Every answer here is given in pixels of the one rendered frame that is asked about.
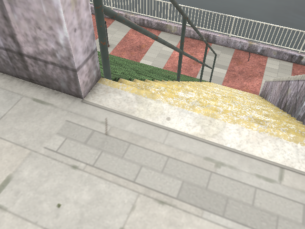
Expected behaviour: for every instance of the stairs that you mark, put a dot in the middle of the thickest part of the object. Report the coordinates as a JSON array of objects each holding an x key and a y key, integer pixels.
[{"x": 224, "y": 100}]

